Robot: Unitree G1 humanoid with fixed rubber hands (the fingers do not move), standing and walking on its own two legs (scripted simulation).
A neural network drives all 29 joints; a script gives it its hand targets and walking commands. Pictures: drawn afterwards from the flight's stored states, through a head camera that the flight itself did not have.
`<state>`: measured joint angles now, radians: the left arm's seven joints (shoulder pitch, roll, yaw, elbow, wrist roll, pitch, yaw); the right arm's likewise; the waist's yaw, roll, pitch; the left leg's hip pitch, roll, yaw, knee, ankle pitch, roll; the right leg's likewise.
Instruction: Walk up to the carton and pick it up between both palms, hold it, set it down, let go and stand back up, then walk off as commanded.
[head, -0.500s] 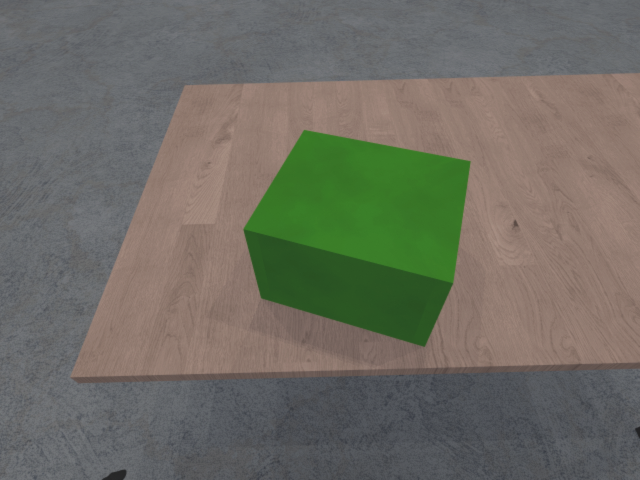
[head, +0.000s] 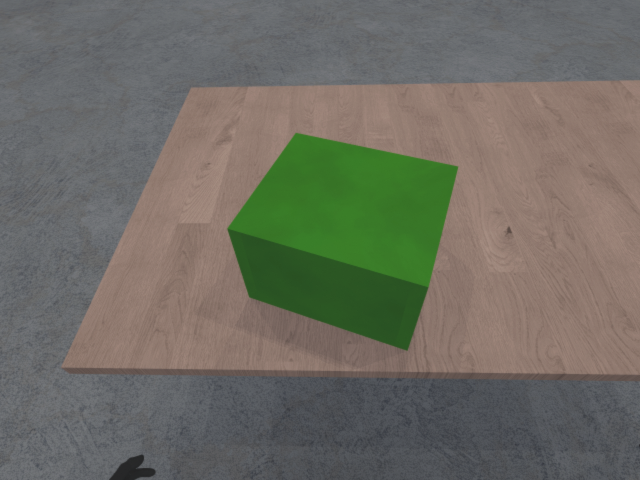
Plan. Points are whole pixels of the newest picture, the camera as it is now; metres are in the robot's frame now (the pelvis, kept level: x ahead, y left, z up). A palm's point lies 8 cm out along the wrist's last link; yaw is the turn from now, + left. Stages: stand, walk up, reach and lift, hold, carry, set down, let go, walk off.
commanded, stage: stand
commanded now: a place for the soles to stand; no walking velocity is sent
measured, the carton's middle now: (348, 235) +0.47 +0.00 +0.01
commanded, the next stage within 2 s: reach and lift in 0.86 s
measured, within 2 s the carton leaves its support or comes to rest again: neither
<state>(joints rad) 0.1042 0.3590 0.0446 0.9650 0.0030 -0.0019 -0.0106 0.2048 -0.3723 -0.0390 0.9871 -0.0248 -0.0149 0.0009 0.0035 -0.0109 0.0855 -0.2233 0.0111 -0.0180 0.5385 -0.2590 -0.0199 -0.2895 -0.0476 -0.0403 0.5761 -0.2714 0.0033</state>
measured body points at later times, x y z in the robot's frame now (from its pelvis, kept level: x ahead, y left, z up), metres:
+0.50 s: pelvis +0.02 +0.00 +0.02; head +0.04 +0.00 +0.46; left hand +0.12 +0.31 -0.11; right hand +0.13 -0.31 -0.11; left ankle +0.01 +0.14 -0.73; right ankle +0.04 -0.13 -0.73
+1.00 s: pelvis +0.00 +0.00 +0.00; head +0.06 +0.00 +0.44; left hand +0.17 +0.29 -0.11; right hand +0.15 -0.31 -0.12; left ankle +0.01 +0.14 -0.73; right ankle +0.04 -0.13 -0.73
